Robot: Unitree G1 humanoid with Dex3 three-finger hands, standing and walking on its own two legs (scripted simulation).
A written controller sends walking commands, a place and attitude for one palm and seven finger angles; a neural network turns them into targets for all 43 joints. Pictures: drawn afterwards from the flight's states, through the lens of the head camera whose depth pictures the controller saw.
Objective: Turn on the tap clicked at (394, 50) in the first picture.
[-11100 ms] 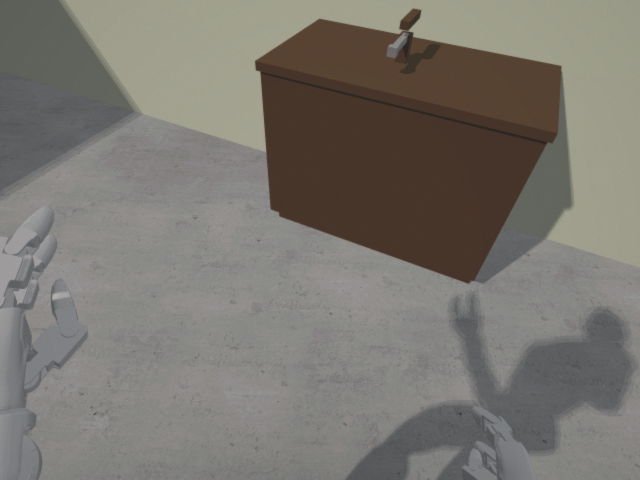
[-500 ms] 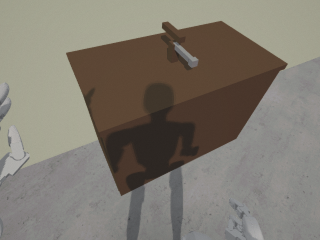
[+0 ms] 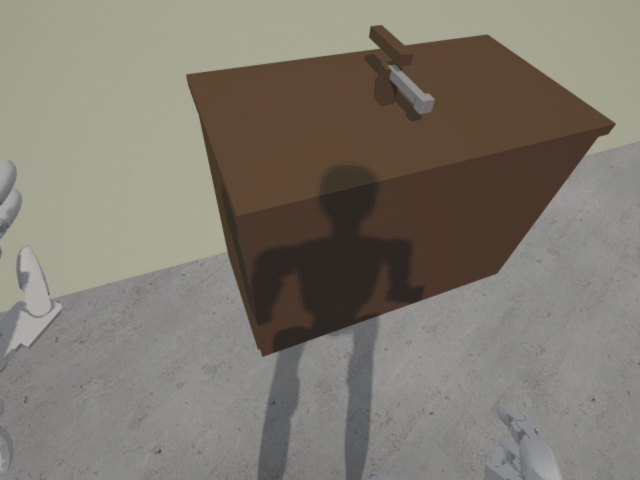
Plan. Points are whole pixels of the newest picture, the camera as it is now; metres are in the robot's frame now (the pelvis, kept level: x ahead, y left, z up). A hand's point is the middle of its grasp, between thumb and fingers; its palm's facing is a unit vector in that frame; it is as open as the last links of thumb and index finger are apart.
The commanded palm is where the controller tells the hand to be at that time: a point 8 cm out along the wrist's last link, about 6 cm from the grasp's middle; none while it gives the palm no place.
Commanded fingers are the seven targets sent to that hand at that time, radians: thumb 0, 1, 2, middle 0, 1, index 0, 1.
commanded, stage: take the last steps up to it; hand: left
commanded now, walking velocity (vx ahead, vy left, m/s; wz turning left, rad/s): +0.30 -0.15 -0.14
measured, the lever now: (423, 103) +0.78 -0.16 +0.06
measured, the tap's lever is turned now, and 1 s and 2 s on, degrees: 0 0 0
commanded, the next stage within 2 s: none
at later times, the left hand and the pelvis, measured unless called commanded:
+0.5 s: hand (211, 260) +0.28 +0.13 +0.18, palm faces +0.27 -0.84 -0.47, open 7.4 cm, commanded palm +0.22 +0.19 +0.19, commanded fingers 0.00 0.90 0.90 -0.20 -0.30 -0.20 -0.30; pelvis +0.04 -0.08 +0.00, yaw -4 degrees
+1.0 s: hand (316, 196) +0.36 +0.04 +0.19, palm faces +0.33 -0.79 -0.52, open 7.4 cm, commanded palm +0.31 +0.08 +0.19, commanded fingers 0.00 0.90 0.90 -0.20 -0.30 -0.20 -0.30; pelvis +0.13 -0.18 -0.01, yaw -5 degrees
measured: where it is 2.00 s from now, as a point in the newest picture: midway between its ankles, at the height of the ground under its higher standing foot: (441, 446)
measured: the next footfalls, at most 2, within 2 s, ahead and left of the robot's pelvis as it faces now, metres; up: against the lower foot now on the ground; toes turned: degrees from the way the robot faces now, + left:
right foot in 0.32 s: +0.09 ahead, -0.15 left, +0.00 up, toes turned -12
left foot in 0.66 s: +0.18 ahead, +0.02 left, +0.00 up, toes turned +8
